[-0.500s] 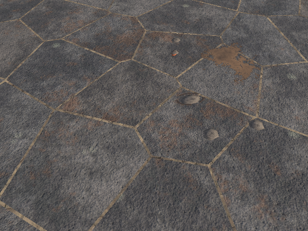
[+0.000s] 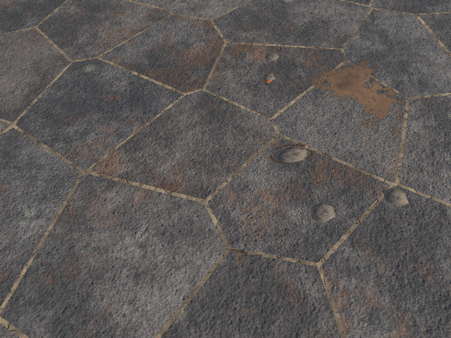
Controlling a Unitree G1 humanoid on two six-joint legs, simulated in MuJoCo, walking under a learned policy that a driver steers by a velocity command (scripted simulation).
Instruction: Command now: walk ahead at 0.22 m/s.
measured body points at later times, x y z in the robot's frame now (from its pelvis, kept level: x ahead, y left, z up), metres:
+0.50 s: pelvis +0.13 +0.01 -0.01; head +0.14 -0.01 +0.44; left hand +0.20 +0.27 -0.14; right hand +0.24 -0.23 -0.15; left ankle +0.20 +0.11 -0.74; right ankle +0.15 -0.12 -0.74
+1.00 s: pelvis +0.24 +0.01 -0.02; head +0.25 +0.03 +0.43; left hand +0.23 +0.28 -0.17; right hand +0.32 -0.25 -0.15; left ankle +0.25 +0.10 -0.74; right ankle +0.15 -0.12 -0.74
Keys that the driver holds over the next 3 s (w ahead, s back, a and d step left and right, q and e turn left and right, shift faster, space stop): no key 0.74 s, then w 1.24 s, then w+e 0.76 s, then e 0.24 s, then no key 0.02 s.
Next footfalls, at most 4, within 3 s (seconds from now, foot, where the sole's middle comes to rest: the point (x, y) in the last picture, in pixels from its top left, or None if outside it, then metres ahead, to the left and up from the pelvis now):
0.14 left None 0.24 0.11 -0.78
0.44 right None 0.19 -0.12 -0.78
1.48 right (294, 283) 0.66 -0.11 -0.78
2.02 left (220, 203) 0.95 0.14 -0.78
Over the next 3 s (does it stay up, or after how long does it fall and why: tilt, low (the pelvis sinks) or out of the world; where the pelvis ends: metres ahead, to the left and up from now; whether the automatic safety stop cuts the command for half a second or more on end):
stays up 1.30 -0.06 -0.01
